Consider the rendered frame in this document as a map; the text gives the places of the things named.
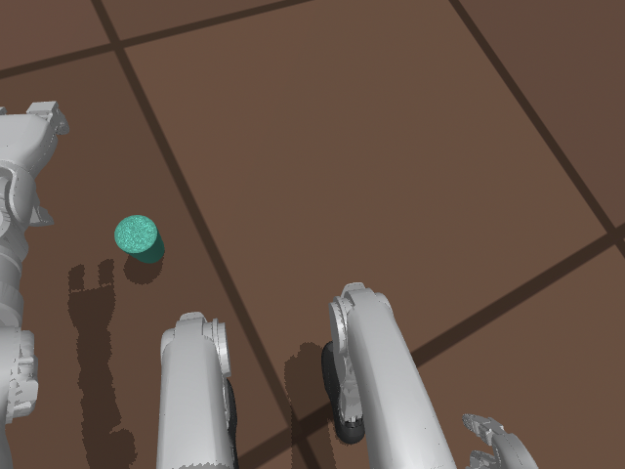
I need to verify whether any right robot foot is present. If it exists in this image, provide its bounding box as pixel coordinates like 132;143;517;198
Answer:
321;341;365;444

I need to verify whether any right robot hand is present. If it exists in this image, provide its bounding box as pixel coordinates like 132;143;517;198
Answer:
462;413;539;469

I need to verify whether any cup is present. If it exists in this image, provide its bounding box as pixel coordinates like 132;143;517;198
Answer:
114;215;165;264

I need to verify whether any left robot arm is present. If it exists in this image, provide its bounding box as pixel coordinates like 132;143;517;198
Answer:
0;160;38;469

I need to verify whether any left robot hand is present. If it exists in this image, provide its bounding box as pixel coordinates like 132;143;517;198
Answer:
0;101;69;227

